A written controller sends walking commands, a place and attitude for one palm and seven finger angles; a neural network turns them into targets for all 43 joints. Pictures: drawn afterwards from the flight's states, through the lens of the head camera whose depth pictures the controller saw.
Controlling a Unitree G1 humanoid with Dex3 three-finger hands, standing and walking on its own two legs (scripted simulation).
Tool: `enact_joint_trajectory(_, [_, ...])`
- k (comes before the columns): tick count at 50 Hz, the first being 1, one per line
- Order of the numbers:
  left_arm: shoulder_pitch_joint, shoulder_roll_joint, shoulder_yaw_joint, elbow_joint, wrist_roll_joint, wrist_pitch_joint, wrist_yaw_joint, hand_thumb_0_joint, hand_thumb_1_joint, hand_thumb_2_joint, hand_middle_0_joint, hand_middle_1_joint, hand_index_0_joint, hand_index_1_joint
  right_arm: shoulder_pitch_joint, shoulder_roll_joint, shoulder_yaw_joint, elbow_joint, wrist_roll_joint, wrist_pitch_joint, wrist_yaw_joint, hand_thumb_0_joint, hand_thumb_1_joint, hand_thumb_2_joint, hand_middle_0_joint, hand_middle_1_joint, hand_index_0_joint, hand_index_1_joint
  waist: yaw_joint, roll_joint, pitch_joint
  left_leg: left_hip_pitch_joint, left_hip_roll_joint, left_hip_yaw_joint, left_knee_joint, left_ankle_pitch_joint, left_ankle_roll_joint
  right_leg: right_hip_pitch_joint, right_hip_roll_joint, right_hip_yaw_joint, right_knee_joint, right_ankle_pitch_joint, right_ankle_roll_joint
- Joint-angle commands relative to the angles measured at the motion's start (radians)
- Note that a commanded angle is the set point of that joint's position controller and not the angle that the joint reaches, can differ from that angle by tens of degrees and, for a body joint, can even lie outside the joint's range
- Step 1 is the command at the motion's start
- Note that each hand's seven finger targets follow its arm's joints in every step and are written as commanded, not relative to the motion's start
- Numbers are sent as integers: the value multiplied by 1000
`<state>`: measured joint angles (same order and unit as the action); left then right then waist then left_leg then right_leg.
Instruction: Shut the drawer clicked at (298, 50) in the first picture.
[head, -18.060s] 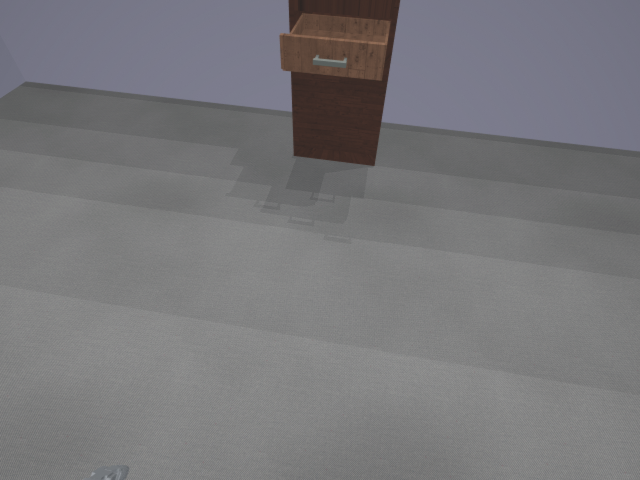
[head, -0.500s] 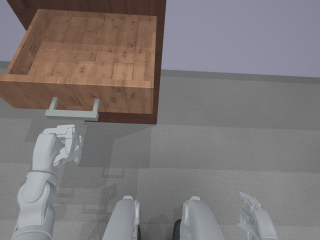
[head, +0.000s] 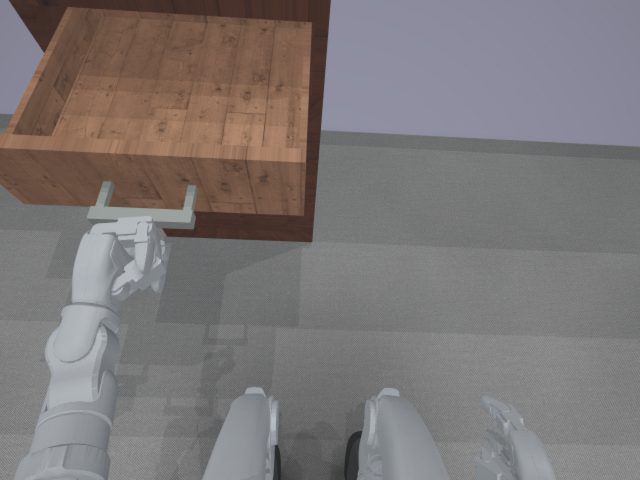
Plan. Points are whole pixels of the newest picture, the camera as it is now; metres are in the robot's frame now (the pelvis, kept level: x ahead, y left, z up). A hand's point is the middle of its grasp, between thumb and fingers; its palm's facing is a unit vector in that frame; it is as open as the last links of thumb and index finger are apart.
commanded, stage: push the drawer shut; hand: left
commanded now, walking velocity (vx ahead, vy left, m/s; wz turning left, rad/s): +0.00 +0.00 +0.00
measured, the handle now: (146, 204) +0.43 +0.24 +0.02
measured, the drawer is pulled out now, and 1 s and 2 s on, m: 0.24 0.12 0.02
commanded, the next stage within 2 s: none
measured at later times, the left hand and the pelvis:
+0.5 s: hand (168, 217) +0.42 +0.21 +0.01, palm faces +0.01 -1.00 -0.06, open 3.3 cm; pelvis -0.01 +0.00 +0.00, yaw +0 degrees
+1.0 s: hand (176, 176) +0.48 +0.21 +0.02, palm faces +0.01 -1.00 -0.04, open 3.3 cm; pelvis -0.01 +0.00 -0.01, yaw -1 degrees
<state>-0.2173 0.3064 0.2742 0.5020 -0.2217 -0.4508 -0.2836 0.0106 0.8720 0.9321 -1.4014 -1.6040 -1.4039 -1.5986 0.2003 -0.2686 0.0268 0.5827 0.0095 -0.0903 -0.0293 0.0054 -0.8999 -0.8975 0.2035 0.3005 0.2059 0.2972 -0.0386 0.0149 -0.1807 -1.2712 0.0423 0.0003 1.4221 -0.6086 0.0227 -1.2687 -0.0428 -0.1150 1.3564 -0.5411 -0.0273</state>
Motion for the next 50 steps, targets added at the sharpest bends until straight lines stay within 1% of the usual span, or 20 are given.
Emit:
enact_joint_trajectory(1, [-397,189,41,-173,-1,-81,12,0,900,900,-1400,-1600,-1400,-1600,58,-160,-67,-83,2,-34,-19,0,-900,-900,200,300,200,300,-50,81,-429,293,-34,-60,-200,257,-3,235,47,79,-176,155,0])
enact_joint_trajectory(3, [-414,205,48,-154,2,-84,4,0,900,900,-1400,-1600,-1400,-1600,68,-164,-68,-77,1,-33,-19,0,-900,-900,200,300,200,300,-47,105,-451,329,-32,-66,-205,288,-7,225,50,72,-171,172,-5])
enact_joint_trajectory(6, [-471,216,51,-127,2,-85,3,0,900,900,-1400,-1600,-1400,-1600,73,-165,-67,-69,1,-29,-20,0,-900,-900,200,300,200,300,-54,93,-459,307,-34,-59,-201,269,-2,246,47,84,-182,165,-1])
enact_joint_trajectory(10, [-524,227,55,-42,8,-83,0,0,900,900,-1400,-1600,-1400,-1600,82,-166,-61,-62,1,-21,-19,0,-900,-900,200,300,200,300,-64,88,-421,287,-34,-62,-209,242,-2,230,50,81,-187,143,-1])
enact_joint_trajectory(11, [-547,254,79,-27,11,-86,6,0,900,900,-1400,-1600,-1400,-1600,87,-169,-62,-58,-1,-20,-19,0,-900,-900,200,300,200,300,-62,80,-427,273,-34,-58,-205,227,-1,237,49,86,-188,131,0])
enact_joint_trajectory(15, [-590,249,73,17,14,-98,2,0,900,900,-1400,-1600,-1400,-1600,103,-169,-63,-52,-3,-16,-16,0,-900,-900,200,300,200,300,-68,93,-456,298,-34,-59,-205,252,0,238,51,84,-189,152,-1])
enact_joint_trajectory(17, [-618,300,107,48,18,-104,1,0,900,900,-1400,-1600,-1400,-1600,111,-176,-61,-49,-5,-11,-16,0,-900,-900,200,300,200,300,-69,90,-452,275,-33,-59,-198,244,2,240,54,86,-183,146,-3])
enact_joint_trajectory(20, [-686,320,120,106,25,-112,-2,0,900,900,-1400,-1600,-1400,-1600,112,-175,-55,-41,-7,-4,-15,0,-900,-900,200,300,200,300,-79,86,-426,232,-34,-51,-192,208,6,242,52,99,-191,116,2])
enact_joint_trajectory(23, [-709,330,127,131,30,-119,-9,0,900,900,-1400,-1600,-1400,-1600,128,-178,-56,-39,-10,0,-12,0,-900,-900,200,300,200,300,-78,98,-477,257,-35,-56,-189,249,5,249,54,93,-179,149,-1])
enact_joint_trajectory(28, [-798,386,161,214,32,-118,-21,0,900,900,-1400,-1600,-1400,-1600,145,-187,-51,-24,-14,11,-12,0,-900,-900,200,300,200,300,-100,86,-441,211,-30,-56,-174,224,10,237,56,100,-181,131,3])
enact_joint_trajectory(29, [-810,394,167,207,32,-121,-24,0,900,900,-1400,-1600,-1400,-1600,147,-188,-52,-26,-14,13,-10,0,-900,-900,200,300,200,300,-94,115,-466,222,-32,-56,-174,230,9,237,56,100,-176,133,1])
enact_joint_trajectory(32, [-832,418,184,240,35,-118,-31,0,900,900,-1400,-1600,-1400,-1600,161,-192,-51,-27,-17,20,-8,0,-900,-900,200,300,200,300,-98,112,-487,230,-31,-62,-164,253,11,229,60,95,-162,151,-1])
enact_joint_trajectory(34, [-870,402,163,231,41,-116,-34,0,900,900,-1400,-1600,-1400,-1600,167,-191,-52,-21,-18,26,-5,0,-900,-900,200,300,200,300,-105,152,-507,268,-28,-66,-165,283,7,208,58,89,-159,174,0])
enact_joint_trajectory(36, [-879,416,175,264,44,-109,-29,0,900,900,-1400,-1600,-1400,-1600,176,-198,-52,-16,-19,32,-3,0,-900,-900,200,300,200,300,-115,119,-496,257,-25,-72,-164,275,8,198,59,85,-161,167,2])
enact_joint_trajectory(38, [-933,427,167,251,54,-110,-27,0,900,900,-1400,-1600,-1400,-1600,181,-200,-50,-15,-22,36,-1,0,-900,-900,200,300,200,300,-117,169,-508,284,-24,-80,-165,288,5,170,60,79,-151,169,-1])
enact_joint_trajectory(39, [-925,413,162,281,57,-104,-24,0,900,900,-1400,-1600,-1400,-1600,189,-198,-51,-11,-23,40,2,0,-900,-900,200,300,200,300,-122,164,-504,287,-25,-79,-166,285,5,167,61,78,-156,167,0])
enact_joint_trajectory(40, [-930,437,181,283,60,-103,-18,0,900,900,-1400,-1600,-1400,-1600,194,-202,-51,-10,-24,44,1,0,-900,-900,200,300,200,300,-123,133,-503,278,-22,-83,-164,289,7,175,61,77,-155,172,1])
enact_joint_trajectory(42, [-972,429,164,290,69,-103,-15,0,900,900,-1400,-1600,-1400,-1600,200,-202,-49,-11,-26,47,3,0,-900,-900,200,300,200,300,-136,153,-511,291,-22,-91,-162,293,7,149,63,72,-147,169,-1])
enact_joint_trajectory(47, [-1016,441,166,309,88,-106,0,0,900,900,-1400,-1600,-1400,-1600,216,-205,-49,-7,-33,62,10,0,-900,-900,200,300,200,300,-140,187,-527,330,-19,-103,-164,325,1,123,65,64,-141,180,-4])
enact_joint_trajectory(50, [-1042,466,178,320,97,-107,7,0,900,900,-1400,-1600,-1400,-1600,220,-205,-45,-3,-35,73,12,0,-900,-900,200,300,200,300,-147,179,-534,311,-17,-101,-159,314,2,137,65,68,-146,176,0])
